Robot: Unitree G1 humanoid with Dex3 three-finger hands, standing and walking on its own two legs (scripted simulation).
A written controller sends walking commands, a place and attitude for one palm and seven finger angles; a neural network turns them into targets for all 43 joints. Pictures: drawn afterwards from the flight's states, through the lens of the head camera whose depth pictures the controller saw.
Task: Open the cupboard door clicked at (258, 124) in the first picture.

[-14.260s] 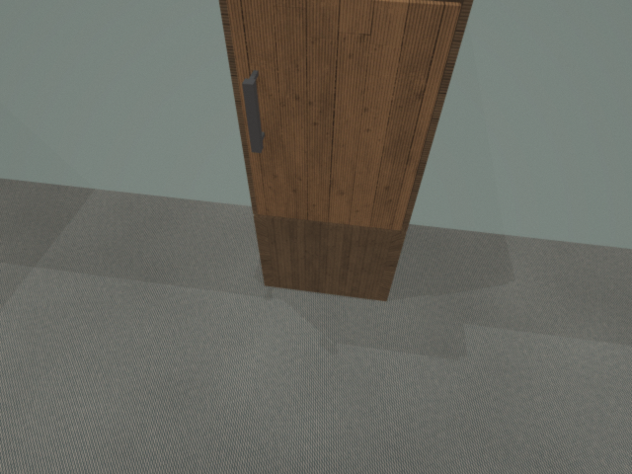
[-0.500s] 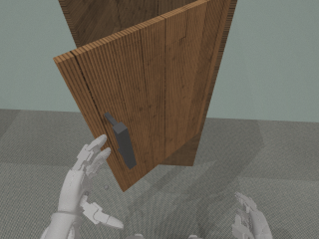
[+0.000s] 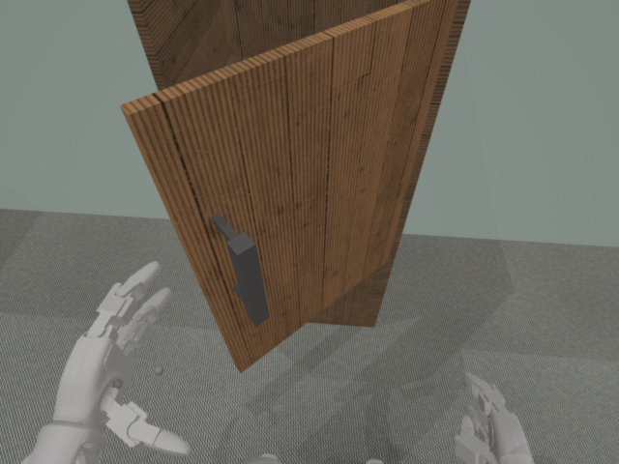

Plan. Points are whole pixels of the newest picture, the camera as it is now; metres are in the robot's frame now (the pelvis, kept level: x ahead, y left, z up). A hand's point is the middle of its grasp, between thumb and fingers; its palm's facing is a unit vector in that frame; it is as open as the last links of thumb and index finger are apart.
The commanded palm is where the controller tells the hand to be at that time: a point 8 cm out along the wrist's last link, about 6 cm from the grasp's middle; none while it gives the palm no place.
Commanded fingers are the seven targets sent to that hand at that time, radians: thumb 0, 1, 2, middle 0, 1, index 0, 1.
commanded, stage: draw the hand back to the body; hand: left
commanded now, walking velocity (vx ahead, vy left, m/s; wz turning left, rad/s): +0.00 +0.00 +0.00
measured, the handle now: (241, 273) +0.33 +0.11 +0.08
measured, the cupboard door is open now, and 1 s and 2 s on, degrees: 44 44 44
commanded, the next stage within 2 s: step back with the hand held close in 1.42 s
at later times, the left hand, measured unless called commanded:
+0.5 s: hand (75, 352) +0.20 +0.23 +0.14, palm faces +0.21 -0.93 -0.30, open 15.3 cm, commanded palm +0.16 +0.28 +0.16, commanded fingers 0.00 -0.01 0.51 -0.17 -0.30 -0.17 -0.30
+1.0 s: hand out of the picture +0.22 +0.28 +0.21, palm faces +0.42 -0.81 -0.41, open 9.6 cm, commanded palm +0.17 +0.32 +0.23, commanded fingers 0.00 0.87 0.88 -0.20 -0.30 -0.20 -0.30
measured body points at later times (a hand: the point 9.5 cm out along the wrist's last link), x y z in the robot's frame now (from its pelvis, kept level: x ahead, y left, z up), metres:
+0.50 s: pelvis +0.01 +0.02 +0.04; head +0.00 +0.01 +0.49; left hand +0.18 +0.28 +0.16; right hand +0.19 -0.19 -0.03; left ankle +0.00 +0.10 -0.68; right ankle +0.01 -0.08 -0.68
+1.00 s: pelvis +0.02 +0.02 +0.06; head +0.00 +0.00 +0.51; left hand +0.19 +0.32 +0.23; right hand +0.22 -0.20 -0.02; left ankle +0.00 +0.10 -0.68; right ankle +0.01 -0.08 -0.68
